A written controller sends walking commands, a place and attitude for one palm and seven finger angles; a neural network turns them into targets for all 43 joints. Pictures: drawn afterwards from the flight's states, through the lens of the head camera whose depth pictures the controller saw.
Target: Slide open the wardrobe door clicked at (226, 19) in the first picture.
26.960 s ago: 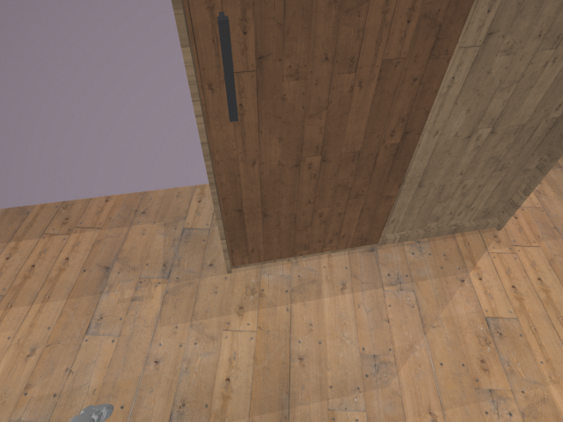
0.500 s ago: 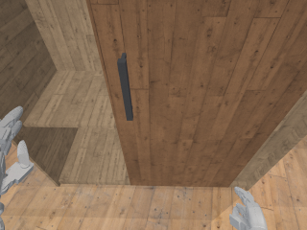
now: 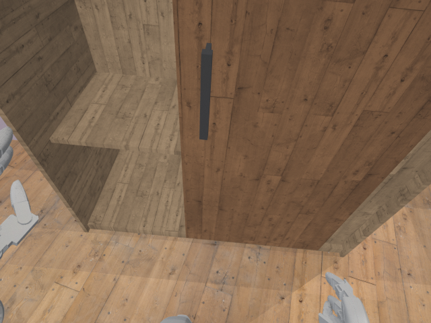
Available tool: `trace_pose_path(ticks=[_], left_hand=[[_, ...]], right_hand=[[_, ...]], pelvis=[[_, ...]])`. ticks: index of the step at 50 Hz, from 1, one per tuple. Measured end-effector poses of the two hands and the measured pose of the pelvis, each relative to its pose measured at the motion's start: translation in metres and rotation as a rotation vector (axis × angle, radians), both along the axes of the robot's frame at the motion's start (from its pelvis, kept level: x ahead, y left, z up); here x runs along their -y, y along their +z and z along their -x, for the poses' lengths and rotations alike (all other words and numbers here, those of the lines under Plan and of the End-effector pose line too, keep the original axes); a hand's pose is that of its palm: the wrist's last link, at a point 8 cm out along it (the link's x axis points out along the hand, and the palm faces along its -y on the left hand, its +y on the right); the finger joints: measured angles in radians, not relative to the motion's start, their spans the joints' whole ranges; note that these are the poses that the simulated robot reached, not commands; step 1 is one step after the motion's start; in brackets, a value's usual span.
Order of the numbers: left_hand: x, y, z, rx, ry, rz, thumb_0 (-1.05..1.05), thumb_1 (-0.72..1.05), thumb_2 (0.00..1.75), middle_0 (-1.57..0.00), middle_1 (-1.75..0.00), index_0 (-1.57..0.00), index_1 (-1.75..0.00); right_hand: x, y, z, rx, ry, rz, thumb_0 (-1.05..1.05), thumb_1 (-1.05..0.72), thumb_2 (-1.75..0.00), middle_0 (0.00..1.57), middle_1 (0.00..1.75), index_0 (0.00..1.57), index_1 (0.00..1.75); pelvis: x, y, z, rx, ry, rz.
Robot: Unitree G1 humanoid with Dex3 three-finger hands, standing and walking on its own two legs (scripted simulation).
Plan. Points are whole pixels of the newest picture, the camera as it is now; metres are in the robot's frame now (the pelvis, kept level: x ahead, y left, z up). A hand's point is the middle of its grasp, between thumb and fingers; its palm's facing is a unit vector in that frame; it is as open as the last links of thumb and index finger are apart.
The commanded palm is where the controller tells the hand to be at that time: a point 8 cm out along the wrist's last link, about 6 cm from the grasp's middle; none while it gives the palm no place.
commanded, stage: step back with the hand held close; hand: left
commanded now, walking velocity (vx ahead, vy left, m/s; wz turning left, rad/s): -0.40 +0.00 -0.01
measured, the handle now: (206, 95) +0.55 +0.08 +0.12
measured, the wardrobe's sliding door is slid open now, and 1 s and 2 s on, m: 0.48 0.48 0.48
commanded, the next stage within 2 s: stop stepping back and stand still in 0.66 s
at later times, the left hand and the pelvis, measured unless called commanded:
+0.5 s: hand out of the picture +0.16 +0.29 +0.17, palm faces +0.35 -0.82 -0.46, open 7.4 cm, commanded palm +0.08 +0.32 +0.19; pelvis -0.06 +0.02 +0.01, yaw -1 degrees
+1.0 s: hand out of the picture +0.07 +0.35 +0.18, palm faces +0.30 -0.83 -0.47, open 7.4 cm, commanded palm +0.02 +0.38 +0.19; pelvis -0.15 +0.09 +0.03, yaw -5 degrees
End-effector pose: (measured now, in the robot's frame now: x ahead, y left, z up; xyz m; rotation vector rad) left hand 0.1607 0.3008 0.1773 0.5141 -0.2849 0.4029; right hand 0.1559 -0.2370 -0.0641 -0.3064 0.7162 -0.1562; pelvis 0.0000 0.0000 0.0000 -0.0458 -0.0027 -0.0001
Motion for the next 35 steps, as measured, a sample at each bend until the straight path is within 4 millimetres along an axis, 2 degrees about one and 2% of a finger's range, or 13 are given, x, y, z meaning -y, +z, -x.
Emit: trace_pose_path(ticks=[5, 9, 12, 15, 19, 23, 26, 29, 33, 35], left_hand=[[-0.009, 0.005, 0.002, 0.028, -0.015, -0.032, 0.01, 0.89, 0.89, -0.21, -0.3, -0.21, -0.3], [-0.017, 0.015, 0.016, 0.026, 0.004, -0.083, 0.01, 0.89, 0.89, -0.21, -0.3, -0.22, -0.3], [-0.017, 0.012, 0.026, 0.014, 0.005, -0.084, 0.01, 0.89, 0.89, -0.21, -0.3, -0.21, -0.3], [-0.016, 0.003, 0.025, -0.003, -0.019, -0.03, 0.01, 0.89, 0.89, -0.21, -0.3, -0.21, -0.3], [-0.019, -0.006, 0.02, -0.011, -0.071, 0.013, 0.01, 0.89, 0.89, -0.21, -0.3, -0.21, -0.3], [-0.026, -0.002, 0.027, -0.038, -0.092, -0.003, 0.01, 0.89, 0.89, -0.21, -0.3, -0.22, -0.3], [-0.028, 0.009, 0.046, -0.018, -0.102, -0.058, 0.01, 0.89, 0.89, -0.21, -0.3, -0.22, -0.3], [-0.032, 0.012, 0.059, 0.011, -0.109, -0.049, 0.01, 0.89, 0.89, -0.21, -0.3, -0.22, -0.3], [-0.047, 0.0, 0.057, 0.036, -0.11, 0.006, 0.01, 0.89, 0.89, -0.21, -0.3, -0.21, -0.3], [-0.055, -0.007, 0.052, 0.031, -0.121, 0.023, 0.01, 0.89, 0.89, -0.21, -0.3, -0.21, -0.3]], right_hand=[[-0.005, 0.004, 0.011, 0.016, -0.012, 0.013, 0.02, -0.9, -0.9, 0.2, 0.3, 0.21, 0.3], [-0.011, 0.005, 0.013, 0.014, 0.011, -0.006, 0.02, -0.9, -0.9, 0.2, 0.3, 0.21, 0.3], [-0.013, 0.001, 0.009, 0.007, 0.038, -0.008, 0.01, -0.9, -0.9, 0.2, 0.3, 0.21, 0.3], [-0.016, 0.0, 0.011, -0.01, 0.02, -0.006, 0.01, -0.9, -0.9, 0.2, 0.3, 0.21, 0.3], [-0.022, 0.01, 0.016, 0.019, -0.009, 0.007, 0.02, -0.9, -0.9, 0.2, 0.3, 0.21, 0.3], [-0.028, 0.024, 0.024, 0.071, -0.007, 0.007, 0.02, -0.9, -0.9, 0.2, 0.3, 0.21, 0.3], [-0.031, 0.026, 0.033, 0.095, 0.008, 0.001, 0.01, -0.9, -0.9, 0.2, 0.3, 0.21, 0.3], [-0.034, 0.022, 0.05, 0.048, 0.007, 0.016, 0.01, -0.9, -0.9, 0.2, 0.3, 0.21, 0.3], [-0.043, 0.017, 0.078, -0.009, -0.026, 0.054, 0.01, -0.9, -0.9, 0.2, 0.3, 0.21, 0.3], [-0.048, 0.014, 0.091, -0.024, -0.05, 0.059, 0.01, -0.9, -0.9, 0.2, 0.3, 0.21, 0.3]], pelvis=[[-0.006, 0.001, 0.01, 0.002, 0.031, 0.031], [-0.003, 0.003, 0.014, -0.042, 0.056, 0.028], [-0.004, -0.001, 0.022, -0.068, 0.008, 0.01], [-0.011, 0.001, 0.027, -0.045, -0.006, 0.02], [-0.019, 0.002, 0.036, -0.025, -0.01, 0.02], [-0.023, 0.006, 0.052, -0.04, -0.002, 0.036], [-0.024, 0.002, 0.063, -0.066, -0.03, 0.006], [-0.035, 0.004, 0.07, -0.059, -0.064, 0.007], [-0.052, 0.002, 0.074, -0.062, -0.062, 0.013], [-0.059, 0.001, 0.086, -0.058, -0.048, 0.003]])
